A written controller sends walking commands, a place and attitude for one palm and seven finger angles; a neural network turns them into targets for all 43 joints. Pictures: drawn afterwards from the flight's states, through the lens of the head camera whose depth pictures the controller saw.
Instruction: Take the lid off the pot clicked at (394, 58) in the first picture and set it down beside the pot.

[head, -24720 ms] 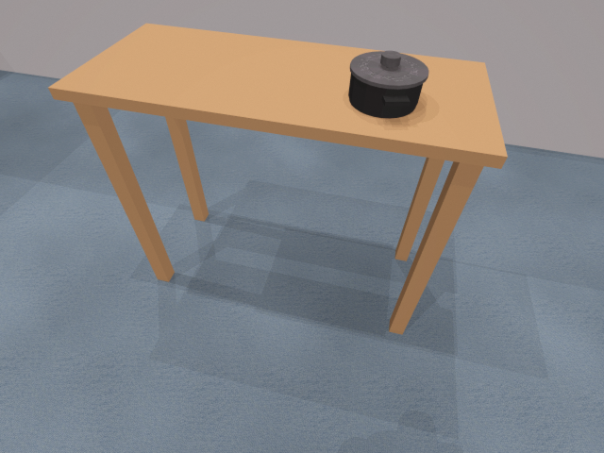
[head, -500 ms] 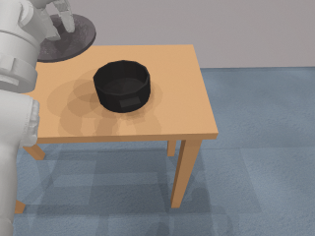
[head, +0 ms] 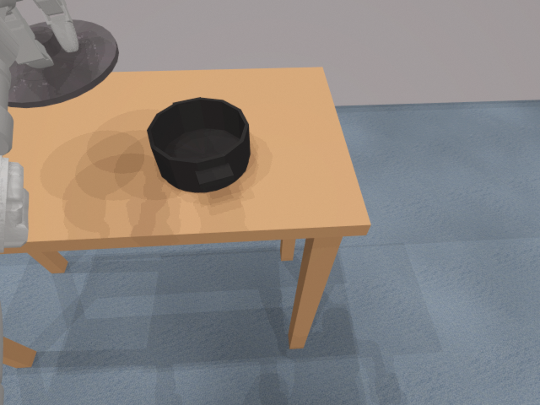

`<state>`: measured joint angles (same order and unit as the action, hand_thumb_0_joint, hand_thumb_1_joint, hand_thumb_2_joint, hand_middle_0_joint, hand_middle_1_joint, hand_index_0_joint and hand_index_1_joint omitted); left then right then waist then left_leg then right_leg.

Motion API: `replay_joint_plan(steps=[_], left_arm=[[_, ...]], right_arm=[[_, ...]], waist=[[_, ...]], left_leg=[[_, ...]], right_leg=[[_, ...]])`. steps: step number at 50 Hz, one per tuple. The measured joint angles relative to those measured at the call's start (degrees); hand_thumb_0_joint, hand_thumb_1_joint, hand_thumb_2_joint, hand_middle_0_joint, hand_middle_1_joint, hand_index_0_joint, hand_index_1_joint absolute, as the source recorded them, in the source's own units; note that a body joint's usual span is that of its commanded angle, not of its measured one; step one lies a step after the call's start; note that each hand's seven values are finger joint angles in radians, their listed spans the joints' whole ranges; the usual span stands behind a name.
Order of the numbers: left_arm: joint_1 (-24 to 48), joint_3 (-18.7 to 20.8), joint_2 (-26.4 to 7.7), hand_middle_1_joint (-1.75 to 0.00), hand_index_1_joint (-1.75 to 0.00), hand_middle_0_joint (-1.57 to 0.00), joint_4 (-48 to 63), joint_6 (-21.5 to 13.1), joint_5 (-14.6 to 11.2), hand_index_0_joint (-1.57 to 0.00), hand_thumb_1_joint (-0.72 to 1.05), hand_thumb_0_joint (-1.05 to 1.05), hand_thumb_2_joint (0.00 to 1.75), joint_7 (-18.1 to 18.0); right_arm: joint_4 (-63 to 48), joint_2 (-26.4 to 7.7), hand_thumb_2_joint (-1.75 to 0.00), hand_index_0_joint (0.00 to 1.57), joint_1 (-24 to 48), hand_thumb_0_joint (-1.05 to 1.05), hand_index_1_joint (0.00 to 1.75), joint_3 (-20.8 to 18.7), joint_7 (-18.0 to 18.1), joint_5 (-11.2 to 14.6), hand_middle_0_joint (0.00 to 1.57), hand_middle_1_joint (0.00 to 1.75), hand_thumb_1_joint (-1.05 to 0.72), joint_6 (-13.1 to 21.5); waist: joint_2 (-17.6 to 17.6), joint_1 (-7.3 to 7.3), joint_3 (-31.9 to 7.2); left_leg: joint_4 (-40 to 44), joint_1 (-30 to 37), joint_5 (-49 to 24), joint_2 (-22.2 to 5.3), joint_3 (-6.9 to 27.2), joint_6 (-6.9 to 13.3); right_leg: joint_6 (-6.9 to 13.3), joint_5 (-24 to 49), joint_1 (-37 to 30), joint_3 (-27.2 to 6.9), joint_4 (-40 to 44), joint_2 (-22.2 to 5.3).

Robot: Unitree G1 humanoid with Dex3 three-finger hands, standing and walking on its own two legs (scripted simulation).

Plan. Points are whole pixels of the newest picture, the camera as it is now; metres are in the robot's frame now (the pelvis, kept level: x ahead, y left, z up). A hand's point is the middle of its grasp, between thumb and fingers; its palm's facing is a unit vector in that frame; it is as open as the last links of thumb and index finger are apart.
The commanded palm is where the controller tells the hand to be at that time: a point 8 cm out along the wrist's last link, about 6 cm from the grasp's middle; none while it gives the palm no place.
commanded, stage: move the lid sideways beside the pot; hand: left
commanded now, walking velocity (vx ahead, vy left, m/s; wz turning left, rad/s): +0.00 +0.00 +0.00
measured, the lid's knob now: (39, 43) +0.51 +0.27 +0.27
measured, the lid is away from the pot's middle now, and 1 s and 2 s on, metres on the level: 0.17 0.24 0.24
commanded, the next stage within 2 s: lower the lid onto the table in 0.76 s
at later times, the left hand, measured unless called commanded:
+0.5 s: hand out of the picture +0.46 +0.31 +0.28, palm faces -0.26 -0.17 -0.95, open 6.1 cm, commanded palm +0.47 +0.32 +0.37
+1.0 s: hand out of the picture +0.47 +0.31 +0.28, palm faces -0.26 -0.23 -0.94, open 6.1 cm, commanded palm +0.48 +0.31 +0.36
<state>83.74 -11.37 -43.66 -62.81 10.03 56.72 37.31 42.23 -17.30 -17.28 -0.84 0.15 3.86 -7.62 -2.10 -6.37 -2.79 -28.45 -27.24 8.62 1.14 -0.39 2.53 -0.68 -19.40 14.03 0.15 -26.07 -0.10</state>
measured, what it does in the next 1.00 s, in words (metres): stands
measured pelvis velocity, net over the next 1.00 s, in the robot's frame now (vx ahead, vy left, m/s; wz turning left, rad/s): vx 0.00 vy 0.00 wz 0.00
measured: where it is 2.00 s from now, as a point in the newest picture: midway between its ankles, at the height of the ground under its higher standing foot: outside the picture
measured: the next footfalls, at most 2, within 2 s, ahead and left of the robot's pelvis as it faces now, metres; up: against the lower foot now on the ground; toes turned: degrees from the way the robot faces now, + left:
none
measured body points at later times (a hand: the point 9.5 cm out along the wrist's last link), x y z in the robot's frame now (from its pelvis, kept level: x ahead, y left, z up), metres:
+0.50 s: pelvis +0.00 +0.00 +0.00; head +0.05 +0.00 +0.45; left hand +0.47 +0.32 +0.34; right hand +0.05 -0.28 -0.12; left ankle +0.06 +0.09 -0.73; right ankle -0.07 -0.13 -0.73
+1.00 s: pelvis +0.00 +0.00 +0.00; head +0.06 +0.01 +0.45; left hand +0.48 +0.32 +0.33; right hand +0.03 -0.28 -0.12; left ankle +0.06 +0.09 -0.73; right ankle -0.07 -0.13 -0.73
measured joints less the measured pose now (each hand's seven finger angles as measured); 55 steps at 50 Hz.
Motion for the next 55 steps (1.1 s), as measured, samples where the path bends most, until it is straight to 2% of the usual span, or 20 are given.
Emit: replay_joint_plan(steps=[14, 30, 36, 44, 48, 55], left_arm=[[-1.7, 2.24, -4.71, -1.04, -1.05, -0.53, 0.43, -1.71, 0.58, -0.81, 0.34, 0.06, 0.76, 0.73], [-1.3, 2.21, -8.82, -1.04, -1.05, -0.53, -1.59, -3.89, 0.64, -0.81, 0.34, 0.06, 0.76, 1.2], [-0.38, 0.55, -8.63, -1.04, -1.05, -0.53, -1.46, -3.64, 0.42, -0.81, 0.34, 0.06, 0.76, 1.42], [0.39, 0.14, -8.03, -1.04, -1.05, -0.53, -1.41, -3.96, 0.38, -0.81, 0.34, 0.06, 0.76, 1.44], [2.29, 1.79, -7.19, -1.04, -1.05, -0.53, -4.37, -2.17, 0.39, -0.81, 0.34, 0.07, 0.76, 0.84], [2.67, 1.28, -6.07, -1.04, -1.06, -0.53, -7.3, 0.15, 1.17, -0.81, 0.34, 0.06, 0.76, -0.27]], right_arm=[[-1.09, -0.13, -0.9, 0.2, 0.9, 0.0, 0.3, 0.15, -0.08, 0.49, 0.2, 0.3, -0.91, -1.34], [-0.98, -0.32, -0.9, 0.2, 1.61, 0.0, 0.3, 0.82, 0.7, 1.12, 0.2, 0.3, -0.91, -1.82], [-0.04, -0.41, -0.9, 0.2, 0.84, 0.0, 0.3, 0.84, 0.87, 1.16, 0.2, 0.3, -0.91, -1.35], [0.68, -0.38, -0.9, 0.2, 0.57, 0.0, 0.3, 0.81, 1.12, 1.09, 0.2, 0.3, -0.91, -0.67], [0.71, -0.49, -0.9, 0.2, 0.47, 0.0, 0.3, 0.62, 0.69, 1.02, 0.2, 0.3, -0.91, 0.02], [0.01, -0.56, -0.9, 0.2, -0.52, 0.0, 0.3, 0.63, 0.11, 0.85, 0.2, 0.3, -0.91, 0.4]], waist=[[0.09, 0.4, 0.59], [0.32, 0.78, 1.67], [0.58, 1.16, 1.97], [0.78, 0.77, 2.04], [0.58, 0.11, 1.66], [0.05, -0.44, 1.08]], left_leg=[[-0.5, 0.16, 0.62, -0.41, 0.09, -0.18], [-0.58, 0.05, 0.45, -0.51, 0.44, -0.14], [-0.28, -0.18, 0.16, -0.28, 0.68, -0.05], [-0.21, -0.58, 0.12, -0.23, 0.55, 0.08], [-0.29, -0.84, 0.21, -0.14, 0.46, 0.18], [-0.72, -1.03, 0.63, -0.05, 0.16, 0.26]], right_leg=[[0.15, 0.07, -0.69, -0.02, 0.74, 0.43], [0.09, 0.57, -1.02, 0.29, 1.42, 0.62], [0.03, 0.73, -0.89, 0.57, 1.7, 0.46], [-0.07, 0.88, -0.5, 0.46, 1.88, 0.38], [-0.19, 0.8, -0.23, 0.39, 1.8, 0.27], [-0.3, 0.34, 0.14, 0.12, 1.14, 0.11]])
